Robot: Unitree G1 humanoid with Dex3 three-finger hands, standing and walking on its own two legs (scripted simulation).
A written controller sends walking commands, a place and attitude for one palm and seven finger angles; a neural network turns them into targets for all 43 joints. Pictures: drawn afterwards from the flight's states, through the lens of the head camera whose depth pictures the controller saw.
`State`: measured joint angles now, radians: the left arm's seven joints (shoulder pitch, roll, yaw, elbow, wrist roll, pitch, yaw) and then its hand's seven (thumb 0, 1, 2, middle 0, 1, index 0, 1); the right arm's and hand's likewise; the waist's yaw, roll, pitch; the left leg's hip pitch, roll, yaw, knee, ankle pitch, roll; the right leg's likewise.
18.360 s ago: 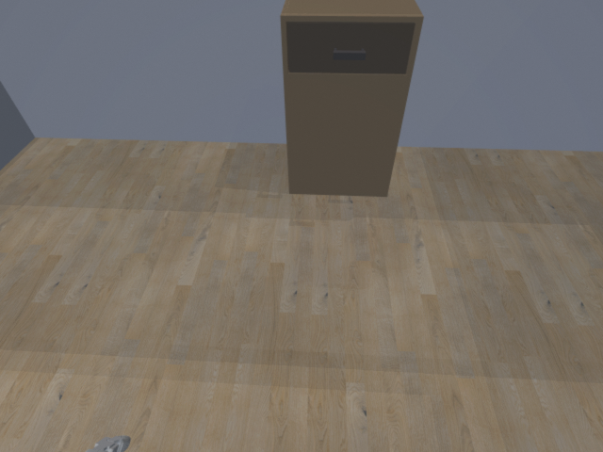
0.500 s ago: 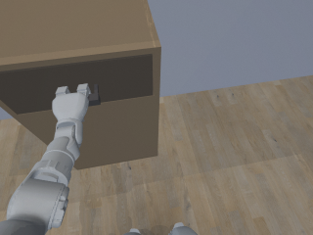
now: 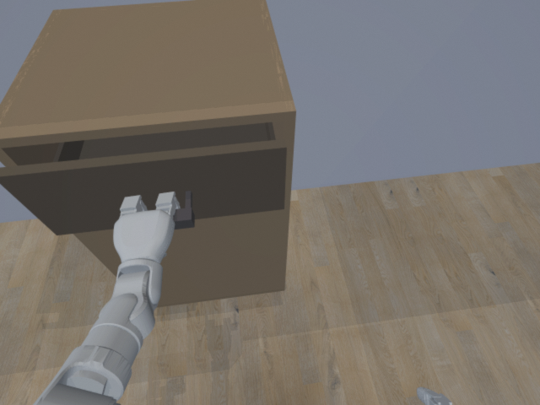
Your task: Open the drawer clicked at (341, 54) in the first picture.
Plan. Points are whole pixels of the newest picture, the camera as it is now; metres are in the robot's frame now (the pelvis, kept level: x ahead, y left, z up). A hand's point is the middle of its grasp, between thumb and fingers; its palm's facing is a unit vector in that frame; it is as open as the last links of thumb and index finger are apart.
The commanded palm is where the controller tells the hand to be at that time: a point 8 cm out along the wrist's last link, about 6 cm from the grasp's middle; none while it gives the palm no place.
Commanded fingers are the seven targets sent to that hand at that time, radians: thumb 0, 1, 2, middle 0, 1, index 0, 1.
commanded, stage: pull the drawer open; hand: left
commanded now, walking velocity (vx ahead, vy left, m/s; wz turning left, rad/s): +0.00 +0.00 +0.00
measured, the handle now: (159, 210) +0.43 +0.21 -0.01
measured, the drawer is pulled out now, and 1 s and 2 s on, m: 0.06 0.17 0.28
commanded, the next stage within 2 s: none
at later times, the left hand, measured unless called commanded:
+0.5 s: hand (155, 276) +0.32 +0.20 -0.03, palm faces +0.00 -0.06 -1.00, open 6.2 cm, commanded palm +0.28 +0.20 +0.03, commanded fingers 0.00 0.90 0.90 -0.40 -1.35 -0.40 -1.35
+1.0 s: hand (153, 314) +0.26 +0.19 -0.02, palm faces +0.01 -0.06 -1.00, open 6.1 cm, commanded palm +0.22 +0.18 +0.03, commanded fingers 0.00 0.90 0.90 -0.40 -1.35 -0.40 -1.35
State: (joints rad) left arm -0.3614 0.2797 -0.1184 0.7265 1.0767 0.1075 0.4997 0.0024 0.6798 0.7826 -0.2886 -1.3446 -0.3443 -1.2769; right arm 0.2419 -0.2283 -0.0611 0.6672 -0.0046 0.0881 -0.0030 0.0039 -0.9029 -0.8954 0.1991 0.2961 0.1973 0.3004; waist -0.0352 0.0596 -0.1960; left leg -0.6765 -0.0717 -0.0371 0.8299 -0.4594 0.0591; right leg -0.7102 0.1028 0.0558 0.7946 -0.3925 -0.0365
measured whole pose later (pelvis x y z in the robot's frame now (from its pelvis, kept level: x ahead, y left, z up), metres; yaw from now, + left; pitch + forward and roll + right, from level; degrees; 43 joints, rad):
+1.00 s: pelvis -0.02 -0.01 +0.00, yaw +1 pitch +12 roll +0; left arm 0.00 0.23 -0.22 0.40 1.09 0.17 0.50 0.01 0.66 0.80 -0.29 -1.33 -0.36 -1.29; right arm 0.14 -0.22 -0.03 0.63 0.00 0.06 -0.01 0.01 -0.90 -0.90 0.20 0.30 0.20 0.30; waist 0.03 0.05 -0.17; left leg -0.58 -0.08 -0.03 0.82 -0.45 0.04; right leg -0.63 0.09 0.05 0.83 -0.40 -0.05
